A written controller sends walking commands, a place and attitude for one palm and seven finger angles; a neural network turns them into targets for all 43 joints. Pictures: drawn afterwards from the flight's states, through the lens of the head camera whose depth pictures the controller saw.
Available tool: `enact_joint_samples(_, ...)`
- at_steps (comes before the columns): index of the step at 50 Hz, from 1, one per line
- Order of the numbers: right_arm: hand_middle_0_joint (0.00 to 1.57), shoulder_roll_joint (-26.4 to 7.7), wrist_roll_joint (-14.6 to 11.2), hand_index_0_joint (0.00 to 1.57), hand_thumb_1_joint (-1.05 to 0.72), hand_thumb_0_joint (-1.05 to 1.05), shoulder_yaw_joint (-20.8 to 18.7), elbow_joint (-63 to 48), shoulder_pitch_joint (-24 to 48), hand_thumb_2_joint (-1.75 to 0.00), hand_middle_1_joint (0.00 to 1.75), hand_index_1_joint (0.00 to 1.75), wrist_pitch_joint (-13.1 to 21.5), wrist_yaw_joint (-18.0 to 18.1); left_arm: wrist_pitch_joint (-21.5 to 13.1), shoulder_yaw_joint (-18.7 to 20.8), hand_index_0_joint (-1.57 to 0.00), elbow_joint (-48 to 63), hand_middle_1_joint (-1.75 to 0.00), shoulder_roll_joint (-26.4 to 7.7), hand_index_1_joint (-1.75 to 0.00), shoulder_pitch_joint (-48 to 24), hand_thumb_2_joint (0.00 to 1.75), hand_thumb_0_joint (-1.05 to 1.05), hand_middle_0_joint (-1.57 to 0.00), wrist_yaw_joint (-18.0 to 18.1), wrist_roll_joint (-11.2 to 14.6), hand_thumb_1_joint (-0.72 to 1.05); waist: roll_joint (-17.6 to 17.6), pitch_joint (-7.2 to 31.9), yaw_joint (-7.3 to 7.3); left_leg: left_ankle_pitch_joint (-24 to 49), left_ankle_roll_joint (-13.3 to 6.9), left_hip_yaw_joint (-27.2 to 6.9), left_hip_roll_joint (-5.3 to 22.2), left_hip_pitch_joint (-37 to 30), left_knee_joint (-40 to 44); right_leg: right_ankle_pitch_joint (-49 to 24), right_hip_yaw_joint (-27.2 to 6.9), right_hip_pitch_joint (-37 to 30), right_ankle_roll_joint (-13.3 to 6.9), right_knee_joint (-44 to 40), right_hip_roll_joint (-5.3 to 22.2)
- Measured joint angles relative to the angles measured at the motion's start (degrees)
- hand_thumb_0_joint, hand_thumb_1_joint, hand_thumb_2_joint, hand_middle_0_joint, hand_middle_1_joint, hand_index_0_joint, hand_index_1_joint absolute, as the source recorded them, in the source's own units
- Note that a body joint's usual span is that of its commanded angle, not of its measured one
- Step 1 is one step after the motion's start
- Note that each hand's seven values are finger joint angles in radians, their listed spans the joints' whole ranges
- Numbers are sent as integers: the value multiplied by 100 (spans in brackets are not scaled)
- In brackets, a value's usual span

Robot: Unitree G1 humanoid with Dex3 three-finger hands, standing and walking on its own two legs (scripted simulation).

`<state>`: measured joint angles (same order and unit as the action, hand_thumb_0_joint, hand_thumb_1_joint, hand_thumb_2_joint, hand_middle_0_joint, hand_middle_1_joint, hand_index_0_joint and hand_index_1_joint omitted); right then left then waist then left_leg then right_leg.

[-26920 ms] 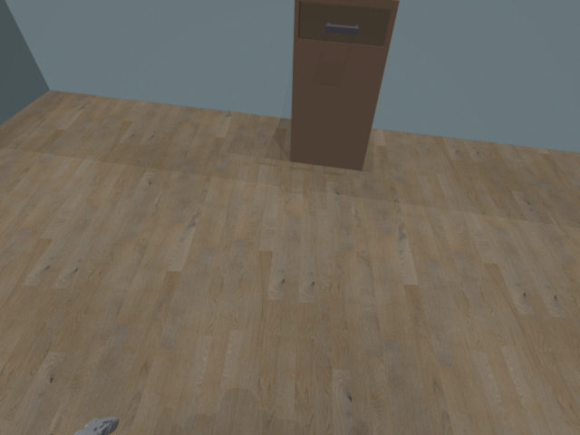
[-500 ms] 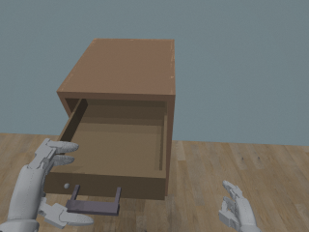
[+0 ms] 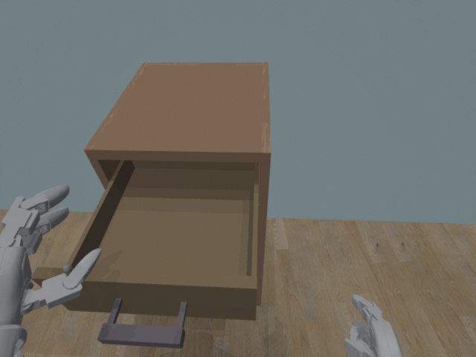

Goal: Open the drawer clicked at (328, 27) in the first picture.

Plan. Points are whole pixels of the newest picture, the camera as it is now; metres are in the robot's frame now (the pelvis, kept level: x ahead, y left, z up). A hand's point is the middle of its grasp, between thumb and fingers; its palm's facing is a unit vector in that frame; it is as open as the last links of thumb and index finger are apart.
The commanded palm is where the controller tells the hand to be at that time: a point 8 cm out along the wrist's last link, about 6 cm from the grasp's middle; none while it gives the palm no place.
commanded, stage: draw the hand back to the body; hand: left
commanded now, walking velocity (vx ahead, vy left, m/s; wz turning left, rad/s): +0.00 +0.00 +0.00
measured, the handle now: (146, 320) +0.18 +0.18 -0.03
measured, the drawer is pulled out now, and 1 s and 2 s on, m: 0.28 0.28 0.28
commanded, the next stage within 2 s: step back with the hand held close in 0.34 s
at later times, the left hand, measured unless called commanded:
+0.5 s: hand (72, 265) +0.18 +0.22 +0.16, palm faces +0.39 -0.81 -0.43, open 7.5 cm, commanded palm +0.12 +0.26 +0.18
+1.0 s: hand (41, 296) +0.14 +0.24 +0.16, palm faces +0.30 -0.80 -0.52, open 7.4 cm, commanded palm +0.08 +0.28 +0.18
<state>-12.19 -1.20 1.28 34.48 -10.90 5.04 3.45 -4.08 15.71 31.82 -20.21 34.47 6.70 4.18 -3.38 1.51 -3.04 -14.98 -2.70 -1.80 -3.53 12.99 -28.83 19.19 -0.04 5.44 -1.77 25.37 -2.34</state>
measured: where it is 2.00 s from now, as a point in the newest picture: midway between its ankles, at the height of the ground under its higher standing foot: outside the picture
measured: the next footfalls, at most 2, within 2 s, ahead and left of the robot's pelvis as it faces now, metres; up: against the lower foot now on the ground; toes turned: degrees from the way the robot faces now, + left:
right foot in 1.80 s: -0.24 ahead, -0.12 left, +0.00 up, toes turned -2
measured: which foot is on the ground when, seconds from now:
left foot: down 0.00-1.00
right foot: down 0.00-1.00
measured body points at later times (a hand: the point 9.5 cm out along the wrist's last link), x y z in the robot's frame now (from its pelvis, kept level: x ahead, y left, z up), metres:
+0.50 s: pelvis +0.00 -0.02 +0.00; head -0.01 -0.05 +0.45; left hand +0.15 +0.26 +0.19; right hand +0.19 -0.24 -0.08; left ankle +0.00 +0.09 -0.74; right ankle -0.06 -0.10 -0.74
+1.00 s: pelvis -0.05 +0.00 +0.00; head -0.02 +0.01 +0.44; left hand +0.12 +0.28 +0.19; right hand +0.14 -0.24 -0.08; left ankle +0.00 +0.09 -0.74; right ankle -0.06 -0.10 -0.74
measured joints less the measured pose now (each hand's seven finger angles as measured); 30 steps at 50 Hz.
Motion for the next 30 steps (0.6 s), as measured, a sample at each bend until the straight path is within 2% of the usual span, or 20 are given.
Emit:
enact_joint_samples(6, 20, -4, -11, 20, -91, 1, -9, -3, 80, -90, 30, 30, -82, 10, 26, 171, -23, -371, -52, 58, -51, -277, 76, 0, -23, 35, 40, 56, -5, -28, 0, 38, 36, -40, 21, -50, 61, -32, 36, -57, -37, -65, -24)
enact_joint_samples(14, 20, -21, 0, 20, -91, 1, -15, -10, 61, -90, 30, 30, -76, -7, 69, -37, -21, -291, -37, 130, -36, -172, 86, 1, -22, -12, 46, 79, 14, 3, 3, 60, 83, -59, 59, -108, 127, -62, 47, -115, -86, -136, -62)
enact_joint_samples(24, 20, -38, -21, 20, -91, 1, -43, -41, 62, -90, 30, 30, -167, -10, 11, 124, -21, -373, -31, 54, -31, -239, 89, 1, -21, -52, 64, 87, -84, -39, 22, 83, 139, -103, 121, -110, 135, -108, 85, -148, -142, -200, -128)
enact_joint_samples(27, 20, -64, -11, 20, -91, 1, -40, -116, 55, -90, 30, 30, -206, -42, -229, 393, -21, -314, -31, -112, -30, -359, 90, 1, -21, -95, 5, 88, -105, -100, 58, 91, 154, -179, 171, 86, 41, -189, 157, -43, -159, -277, -192)
enact_joint_samples(30, 20, -96, -21, 20, -91, 1, -72, -147, 130, -90, 30, 30, -334, -91, -397, 531, -21, -246, -30, -133, -30, -337, 90, 1, -21, -102, -51, 88, -81, -193, 121, 146, 161, -191, 199, 266, 23, -266, 169, 125, -155, -293, -219)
